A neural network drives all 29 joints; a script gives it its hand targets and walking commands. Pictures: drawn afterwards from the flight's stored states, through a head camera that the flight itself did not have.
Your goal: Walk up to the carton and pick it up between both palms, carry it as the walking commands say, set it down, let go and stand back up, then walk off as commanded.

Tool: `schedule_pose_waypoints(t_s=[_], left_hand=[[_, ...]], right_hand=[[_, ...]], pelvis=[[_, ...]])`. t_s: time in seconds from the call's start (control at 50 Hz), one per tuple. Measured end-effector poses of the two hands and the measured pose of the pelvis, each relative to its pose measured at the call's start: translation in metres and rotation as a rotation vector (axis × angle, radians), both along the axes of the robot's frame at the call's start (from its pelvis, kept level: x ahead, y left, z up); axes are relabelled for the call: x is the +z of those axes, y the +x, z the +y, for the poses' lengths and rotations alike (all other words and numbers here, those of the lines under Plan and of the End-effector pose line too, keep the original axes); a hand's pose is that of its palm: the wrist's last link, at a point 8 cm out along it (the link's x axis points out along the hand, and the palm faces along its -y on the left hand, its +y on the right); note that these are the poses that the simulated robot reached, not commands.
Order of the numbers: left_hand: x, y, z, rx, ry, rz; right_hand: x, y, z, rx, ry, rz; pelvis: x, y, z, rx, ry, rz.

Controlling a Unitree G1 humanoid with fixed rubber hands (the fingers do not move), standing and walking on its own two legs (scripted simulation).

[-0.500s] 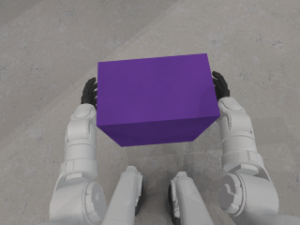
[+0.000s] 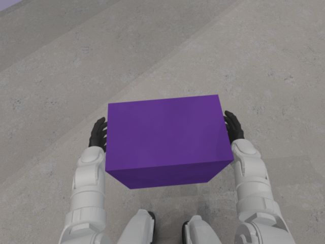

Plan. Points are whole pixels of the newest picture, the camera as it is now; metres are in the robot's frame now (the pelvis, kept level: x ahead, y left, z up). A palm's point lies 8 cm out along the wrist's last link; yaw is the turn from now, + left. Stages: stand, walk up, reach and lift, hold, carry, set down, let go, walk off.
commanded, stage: reach and lift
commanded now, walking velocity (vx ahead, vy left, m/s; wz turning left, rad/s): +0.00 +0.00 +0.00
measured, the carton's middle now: (166, 150) +0.35 +0.03 -0.10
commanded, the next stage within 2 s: none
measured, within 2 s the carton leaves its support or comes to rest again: neither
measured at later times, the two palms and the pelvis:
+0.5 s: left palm (86, 140) +0.32 +0.20 +0.04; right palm (248, 136) +0.35 -0.15 +0.04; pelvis +0.02 +0.01 +0.04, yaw -1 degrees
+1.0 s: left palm (74, 135) +0.31 +0.20 +0.10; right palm (258, 125) +0.35 -0.15 +0.09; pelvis +0.03 +0.01 +0.05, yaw -1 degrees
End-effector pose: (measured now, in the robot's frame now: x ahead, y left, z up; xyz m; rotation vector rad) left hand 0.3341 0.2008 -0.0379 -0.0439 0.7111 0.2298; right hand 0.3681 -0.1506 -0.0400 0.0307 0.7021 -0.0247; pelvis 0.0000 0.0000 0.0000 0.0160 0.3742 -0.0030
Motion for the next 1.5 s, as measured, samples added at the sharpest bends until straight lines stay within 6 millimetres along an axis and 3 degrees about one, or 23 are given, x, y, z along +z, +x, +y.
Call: schedule_pose_waypoints(t_s=[0.2,0.42,0.76,0.88,1.08,1.22,1.38,1.5], left_hand=[[0.040,0.002,-0.004,-0.025,-0.019,-0.028],[0.066,-0.007,-0.003,-0.037,0.002,-0.013],[0.105,-0.031,0.003,0.002,-0.025,-0.048],[0.115,-0.026,-0.001,-0.005,-0.007,-0.044],[0.138,-0.018,-0.002,0.001,0.020,-0.064],[0.135,-0.033,-0.007,0.023,-0.023,-0.062],[0.123,-0.040,-0.016,-0.015,-0.007,-0.010],[0.129,-0.036,-0.015,-0.052,0.015,-0.043]], right_hand=[[0.048,-0.004,-0.005,-0.023,-0.011,-0.028],[0.067,-0.019,-0.004,-0.031,0.004,-0.014],[0.116,-0.031,0.003,0.003,-0.024,-0.050],[0.121,-0.028,-0.002,-0.005,-0.007,-0.046],[0.140,-0.015,-0.002,0.026,-0.011,-0.073],[0.141,-0.031,-0.007,-0.003,-0.003,-0.064],[0.127,-0.047,-0.016,-0.006,-0.028,-0.015],[0.134,-0.048,-0.016,-0.017,-0.043,-0.054]], pelvis=[[0.018,0.005,0.002,-0.007,-0.001,-0.123],[0.036,0.012,0.010,-0.015,-0.005,-0.231],[0.051,0.022,0.011,-0.008,-0.008,-0.403],[0.051,0.019,0.012,-0.019,-0.008,-0.447],[0.056,0.039,0.007,-0.012,-0.001,-0.471],[0.060,0.054,0.000,-0.007,0.001,-0.495],[0.060,0.045,-0.005,-0.010,-0.004,-0.510],[0.059,0.035,-0.004,-0.003,-0.003,-0.505]])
